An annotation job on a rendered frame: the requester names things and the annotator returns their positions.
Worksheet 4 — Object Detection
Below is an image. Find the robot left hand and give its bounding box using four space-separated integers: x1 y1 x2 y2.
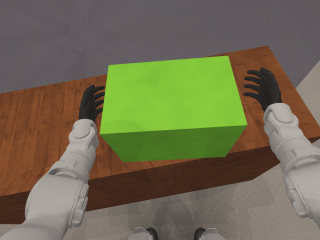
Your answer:
78 84 105 123

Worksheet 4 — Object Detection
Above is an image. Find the right robot shin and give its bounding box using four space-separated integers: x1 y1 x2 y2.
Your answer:
202 228 218 235

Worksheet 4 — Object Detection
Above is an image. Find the robot left forearm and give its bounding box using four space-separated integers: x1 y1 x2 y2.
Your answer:
25 119 99 219

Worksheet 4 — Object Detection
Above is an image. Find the robot right hand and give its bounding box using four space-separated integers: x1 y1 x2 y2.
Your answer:
243 67 283 112

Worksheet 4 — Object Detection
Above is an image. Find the right robot upper arm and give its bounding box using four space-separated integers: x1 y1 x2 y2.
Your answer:
282 163 320 230

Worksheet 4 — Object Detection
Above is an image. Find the robot right forearm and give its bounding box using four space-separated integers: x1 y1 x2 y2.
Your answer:
263 103 320 175

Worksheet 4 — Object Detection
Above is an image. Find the left robot upper arm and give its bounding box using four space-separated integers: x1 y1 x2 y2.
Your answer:
0 174 89 240

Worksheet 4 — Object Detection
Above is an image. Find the pedestal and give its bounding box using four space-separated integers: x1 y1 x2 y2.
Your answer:
0 45 320 225

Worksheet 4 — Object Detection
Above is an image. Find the carton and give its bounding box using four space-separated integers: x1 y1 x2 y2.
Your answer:
100 55 248 162

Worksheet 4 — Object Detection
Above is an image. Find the left robot foot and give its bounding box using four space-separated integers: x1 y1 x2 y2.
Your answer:
146 227 158 240

